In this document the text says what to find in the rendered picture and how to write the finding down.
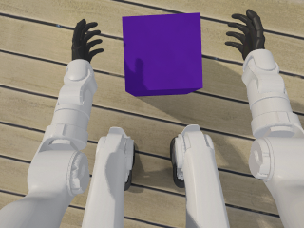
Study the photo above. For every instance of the carton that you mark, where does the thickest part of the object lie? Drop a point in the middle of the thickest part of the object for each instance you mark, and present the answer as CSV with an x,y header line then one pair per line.
x,y
162,54

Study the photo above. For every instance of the right robot hand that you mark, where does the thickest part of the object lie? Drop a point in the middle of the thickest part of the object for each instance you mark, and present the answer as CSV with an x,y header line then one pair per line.
x,y
253,37

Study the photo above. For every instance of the robot right forearm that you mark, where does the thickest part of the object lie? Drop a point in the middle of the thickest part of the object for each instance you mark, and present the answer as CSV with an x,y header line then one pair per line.
x,y
268,98

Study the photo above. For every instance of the robot right upper arm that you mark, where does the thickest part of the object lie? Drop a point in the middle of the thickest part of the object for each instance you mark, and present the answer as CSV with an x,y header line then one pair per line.
x,y
279,163

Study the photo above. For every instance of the robot left shin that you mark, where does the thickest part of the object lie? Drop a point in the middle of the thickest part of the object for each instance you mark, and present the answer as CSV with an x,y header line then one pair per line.
x,y
101,142

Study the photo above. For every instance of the robot left upper arm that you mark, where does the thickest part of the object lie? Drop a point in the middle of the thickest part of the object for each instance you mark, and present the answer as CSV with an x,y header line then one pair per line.
x,y
54,179

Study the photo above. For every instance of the left robot hand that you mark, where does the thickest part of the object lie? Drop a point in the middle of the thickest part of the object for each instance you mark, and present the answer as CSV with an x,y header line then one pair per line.
x,y
80,49

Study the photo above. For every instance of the left robot foot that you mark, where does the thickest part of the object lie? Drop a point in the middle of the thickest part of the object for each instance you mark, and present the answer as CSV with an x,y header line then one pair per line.
x,y
127,184

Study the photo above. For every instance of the robot left forearm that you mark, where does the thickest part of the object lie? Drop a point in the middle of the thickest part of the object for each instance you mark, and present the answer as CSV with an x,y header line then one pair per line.
x,y
68,129

